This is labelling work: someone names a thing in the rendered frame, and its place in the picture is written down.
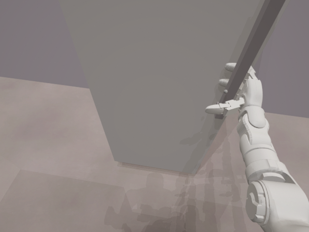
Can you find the robot right upper arm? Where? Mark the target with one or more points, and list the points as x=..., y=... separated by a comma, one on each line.
x=277, y=206

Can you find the fridge door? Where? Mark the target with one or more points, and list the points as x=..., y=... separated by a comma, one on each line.
x=153, y=66

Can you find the handle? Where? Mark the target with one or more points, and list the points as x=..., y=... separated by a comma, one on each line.
x=261, y=28

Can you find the right robot forearm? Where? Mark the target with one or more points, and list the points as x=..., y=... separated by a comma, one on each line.
x=257, y=150

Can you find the right robot hand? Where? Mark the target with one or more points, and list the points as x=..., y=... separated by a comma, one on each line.
x=251, y=93

